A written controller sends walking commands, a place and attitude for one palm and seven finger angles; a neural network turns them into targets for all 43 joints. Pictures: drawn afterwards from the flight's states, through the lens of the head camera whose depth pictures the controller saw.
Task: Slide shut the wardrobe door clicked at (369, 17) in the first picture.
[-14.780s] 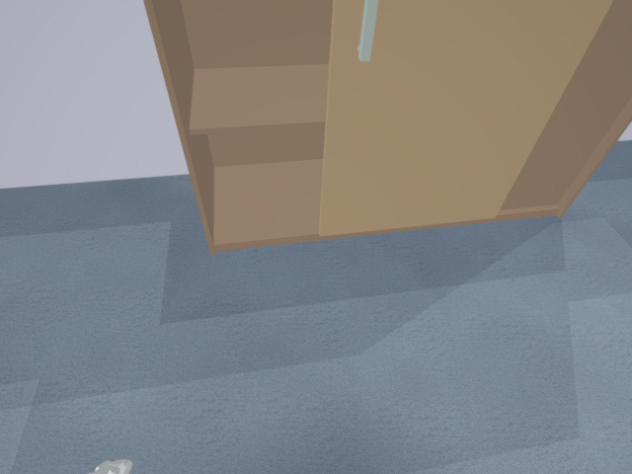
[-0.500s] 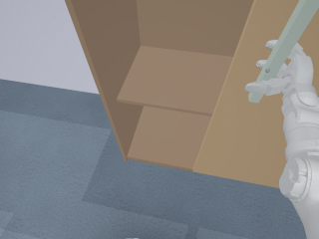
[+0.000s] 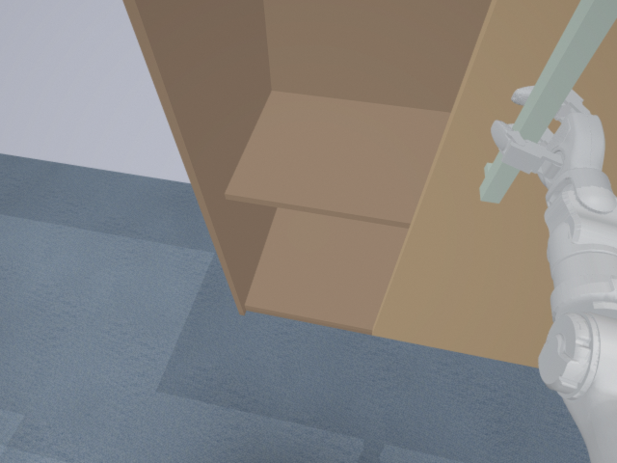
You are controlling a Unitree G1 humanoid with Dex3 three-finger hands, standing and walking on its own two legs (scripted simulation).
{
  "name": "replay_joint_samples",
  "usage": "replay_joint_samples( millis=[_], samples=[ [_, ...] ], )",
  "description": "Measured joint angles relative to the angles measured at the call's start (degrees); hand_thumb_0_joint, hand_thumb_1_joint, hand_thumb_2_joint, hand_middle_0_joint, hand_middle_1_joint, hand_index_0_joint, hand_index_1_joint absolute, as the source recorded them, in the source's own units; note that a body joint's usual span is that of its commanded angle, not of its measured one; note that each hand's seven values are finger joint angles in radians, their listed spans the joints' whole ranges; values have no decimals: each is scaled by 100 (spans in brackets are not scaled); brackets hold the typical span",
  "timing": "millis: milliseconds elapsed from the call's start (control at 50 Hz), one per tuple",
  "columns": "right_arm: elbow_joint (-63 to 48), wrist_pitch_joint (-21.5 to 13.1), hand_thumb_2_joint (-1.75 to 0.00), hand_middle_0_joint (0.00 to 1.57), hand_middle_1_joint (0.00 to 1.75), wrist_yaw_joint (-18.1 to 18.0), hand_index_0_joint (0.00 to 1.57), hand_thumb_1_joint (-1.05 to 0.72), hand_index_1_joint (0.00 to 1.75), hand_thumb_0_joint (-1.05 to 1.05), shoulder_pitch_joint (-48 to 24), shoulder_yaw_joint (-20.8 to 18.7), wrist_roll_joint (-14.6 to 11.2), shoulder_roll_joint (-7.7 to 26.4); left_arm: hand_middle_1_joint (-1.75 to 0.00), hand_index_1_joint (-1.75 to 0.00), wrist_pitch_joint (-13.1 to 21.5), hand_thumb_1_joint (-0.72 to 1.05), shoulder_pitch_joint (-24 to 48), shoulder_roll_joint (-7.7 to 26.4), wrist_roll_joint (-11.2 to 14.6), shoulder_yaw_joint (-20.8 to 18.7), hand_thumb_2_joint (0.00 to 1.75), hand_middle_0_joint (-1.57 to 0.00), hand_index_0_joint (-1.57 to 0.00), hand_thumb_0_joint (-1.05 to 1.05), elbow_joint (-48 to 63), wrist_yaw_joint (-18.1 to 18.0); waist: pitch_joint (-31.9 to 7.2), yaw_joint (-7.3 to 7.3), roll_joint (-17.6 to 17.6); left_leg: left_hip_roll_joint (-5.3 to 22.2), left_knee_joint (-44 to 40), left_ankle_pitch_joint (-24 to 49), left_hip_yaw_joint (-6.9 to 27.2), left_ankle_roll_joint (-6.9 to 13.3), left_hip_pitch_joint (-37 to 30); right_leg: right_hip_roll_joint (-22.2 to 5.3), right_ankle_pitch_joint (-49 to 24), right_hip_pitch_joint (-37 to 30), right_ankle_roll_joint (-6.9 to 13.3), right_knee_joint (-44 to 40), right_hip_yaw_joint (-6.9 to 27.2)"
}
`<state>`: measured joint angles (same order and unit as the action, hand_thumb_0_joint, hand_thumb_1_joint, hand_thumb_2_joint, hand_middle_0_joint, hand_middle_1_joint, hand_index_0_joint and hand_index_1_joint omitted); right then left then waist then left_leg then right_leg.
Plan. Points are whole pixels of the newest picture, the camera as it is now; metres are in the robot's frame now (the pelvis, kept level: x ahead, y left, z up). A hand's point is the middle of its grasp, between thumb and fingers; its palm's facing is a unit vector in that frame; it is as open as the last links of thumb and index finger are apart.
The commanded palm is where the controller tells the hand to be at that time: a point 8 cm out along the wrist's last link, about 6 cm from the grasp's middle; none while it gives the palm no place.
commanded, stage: grip the handle and tug to test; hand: right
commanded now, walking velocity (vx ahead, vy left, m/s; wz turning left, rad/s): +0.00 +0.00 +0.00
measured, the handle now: (531, 107) +0.54 -0.17 +0.19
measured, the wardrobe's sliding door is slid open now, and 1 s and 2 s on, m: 0.44 0.44 0.42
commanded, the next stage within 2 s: tug the door sideways, standing still in 0.82 s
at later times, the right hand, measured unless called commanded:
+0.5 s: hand (507, 143) +0.49 -0.15 +0.16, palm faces +0.03 +1.00 +0.01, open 5.7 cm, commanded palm +0.46 -0.21 +0.17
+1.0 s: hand (508, 145) +0.49 -0.15 +0.17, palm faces +0.02 +1.00 +0.02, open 5.9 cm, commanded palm +0.47 -0.20 +0.17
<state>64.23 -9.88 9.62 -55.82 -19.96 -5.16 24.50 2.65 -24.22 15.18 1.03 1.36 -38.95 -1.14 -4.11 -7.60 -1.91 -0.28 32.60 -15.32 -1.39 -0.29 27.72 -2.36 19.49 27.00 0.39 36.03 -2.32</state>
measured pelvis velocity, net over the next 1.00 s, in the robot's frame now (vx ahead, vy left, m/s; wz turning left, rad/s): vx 0.04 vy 0.00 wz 0.07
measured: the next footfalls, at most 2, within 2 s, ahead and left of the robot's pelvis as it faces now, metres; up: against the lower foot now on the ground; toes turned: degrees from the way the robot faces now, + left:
left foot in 1.66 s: +0.11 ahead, +0.11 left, +0.00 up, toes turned +0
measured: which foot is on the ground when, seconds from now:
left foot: down 0.00-1.00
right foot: down 0.00-1.00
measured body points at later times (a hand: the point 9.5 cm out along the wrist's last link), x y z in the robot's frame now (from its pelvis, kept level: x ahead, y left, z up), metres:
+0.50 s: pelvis +0.00 +0.00 +0.00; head +0.05 +0.01 +0.45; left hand +0.01 +0.26 -0.12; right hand +0.49 -0.20 +0.17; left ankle +0.00 +0.13 -0.73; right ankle -0.02 -0.11 -0.73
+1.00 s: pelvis +0.04 +0.00 +0.01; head +0.07 +0.01 +0.46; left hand +0.10 +0.27 -0.10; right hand +0.48 -0.20 +0.17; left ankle +0.00 +0.12 -0.73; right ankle -0.02 -0.12 -0.72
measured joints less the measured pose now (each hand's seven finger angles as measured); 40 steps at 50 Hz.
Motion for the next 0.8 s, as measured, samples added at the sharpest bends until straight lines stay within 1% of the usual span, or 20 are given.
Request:
replay_joint_samples(
  millis=[40,100,140,260,440,560,680,800],
  samples=[
    [-43,4,-75,42,136,13,43,-53,135,0,16,65,-11,-77,-30,-30,1,90,7,-2,0,-6,90,-21,-20,1,-1,0,-7,17,-5,7,3,-7,-8,-4,-15,7,5,-9,3,5,9],
    [-78,29,-80,43,137,1,43,-61,137,0,46,-12,-14,-183,-30,-30,-12,90,49,-6,-9,1,90,-21,-20,1,2,7,-28,28,4,10,13,-13,7,-8,-26,11,8,-34,6,1,-7],
    [-127,28,-82,43,138,-79,44,-64,138,0,87,-13,19,-213,-30,-30,-14,90,80,-10,-10,2,90,-21,-20,1,31,10,-29,16,2,6,17,-12,19,-9,-38,7,10,-51,8,3,-18],
    [-97,43,-85,40,139,-215,44,-65,139,0,65,-44,86,-179,-30,-30,-19,90,152,-28,-8,15,90,-21,-20,1,100,4,5,-19,10,2,39,3,42,-3,-30,4,-9,-65,4,0,-40],
    [-63,20,-84,39,140,-209,42,-66,140,0,65,-72,66,-106,-30,-30,-19,90,92,-4,3,12,90,-21,-20,1,81,-25,41,-40,3,-20,9,41,62,11,-30,-16,-41,-77,-9,-34,-59],
    [-350,72,-83,39,140,-229,40,-67,140,0,299,-85,5,-108,-30,-30,-39,90,10,26,18,-25,90,-21,-20,1,71,-10,29,-36,-14,-45,-38,53,110,20,-75,-38,-42,-154,-18,-100,-108],
    [-930,263,-82,39,140,-271,39,-68,140,0,718,-56,-115,-182,-30,-30,-83,90,-18,36,46,-72,90,-21,-20,1,110,19,-1,-6,-44,-74,-124,38,167,24,-206,-62,-16,-320,-27,-208,-168],
    [-1787,615,-78,37,140,-273,39,-69,140,0,1312,-125,-229,-308,-30,-30,-164,90,91,15,65,-101,90,-21,-20,1,224,57,-64,36,-52,-113,-264,17,258,25,-407,-90,15,-579,-33,-386,-263]
  ],
)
